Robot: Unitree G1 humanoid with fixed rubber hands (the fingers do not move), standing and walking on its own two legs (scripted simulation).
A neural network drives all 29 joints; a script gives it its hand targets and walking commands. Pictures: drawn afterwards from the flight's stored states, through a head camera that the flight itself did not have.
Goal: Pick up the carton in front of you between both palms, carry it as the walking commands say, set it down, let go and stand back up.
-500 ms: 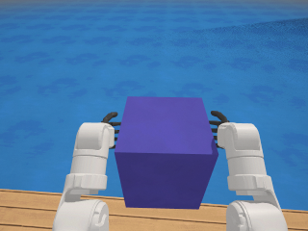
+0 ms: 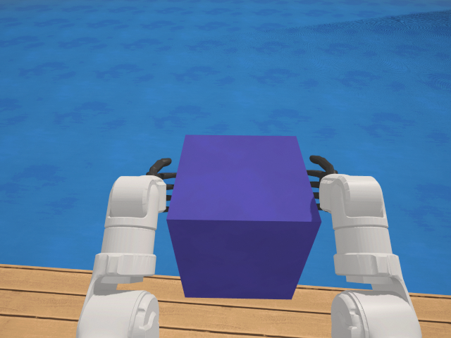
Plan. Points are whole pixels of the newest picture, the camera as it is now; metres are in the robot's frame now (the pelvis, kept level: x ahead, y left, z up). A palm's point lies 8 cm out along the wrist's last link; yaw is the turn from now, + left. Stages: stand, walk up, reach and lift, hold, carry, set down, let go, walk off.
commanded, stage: carry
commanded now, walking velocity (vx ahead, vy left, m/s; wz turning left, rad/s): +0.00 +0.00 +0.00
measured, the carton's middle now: (239, 218) +0.35 +0.00 +0.05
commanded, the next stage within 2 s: none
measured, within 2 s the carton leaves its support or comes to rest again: neither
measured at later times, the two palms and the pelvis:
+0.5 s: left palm (155, 183) +0.36 +0.15 +0.13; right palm (326, 183) +0.36 -0.15 +0.13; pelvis +0.02 +0.00 +0.00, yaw +0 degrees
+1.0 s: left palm (157, 137) +0.57 +0.20 +0.08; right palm (279, 131) +0.58 -0.10 +0.09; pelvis +0.22 +0.03 -0.04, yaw +0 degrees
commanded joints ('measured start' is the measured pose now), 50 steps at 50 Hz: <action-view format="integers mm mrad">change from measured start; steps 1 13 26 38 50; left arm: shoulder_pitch -789 -785 -767 -892 -703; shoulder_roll -1126 -1124 -1122 -1126 -1165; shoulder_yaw -546 -547 -538 -584 -632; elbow -171 -163 -116 -289 -136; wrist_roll -436 -431 -421 -476 -451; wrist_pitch -55 -55 -64 -91 -72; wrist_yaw -233 -235 -224 -216 -238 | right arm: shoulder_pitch -727 -724 -731 -750 -520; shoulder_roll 1149 1146 1129 1181 1035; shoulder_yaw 552 552 549 553 498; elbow -124 -118 -105 -131 -55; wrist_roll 439 436 436 447 329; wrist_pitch -17 -17 -28 -37 -30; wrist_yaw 240 244 240 224 232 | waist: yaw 2 1 -38 75 -60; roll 2 2 145 -133 312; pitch -402 -391 -309 -330 -475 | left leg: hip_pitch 96 90 213 -439 657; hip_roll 158 160 258 65 402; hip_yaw -158 -157 -298 -44 -632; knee -102 -111 -187 312 -165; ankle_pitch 188 168 16 -220 245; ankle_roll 35 35 145 -39 184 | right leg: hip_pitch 197 192 -76 416 -416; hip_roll -136 -137 31 -291 44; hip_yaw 132 129 -55 393 67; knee -41 -48 55 -100 733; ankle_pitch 155 128 -310 -41 -577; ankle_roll -51 -47 -28 -183 13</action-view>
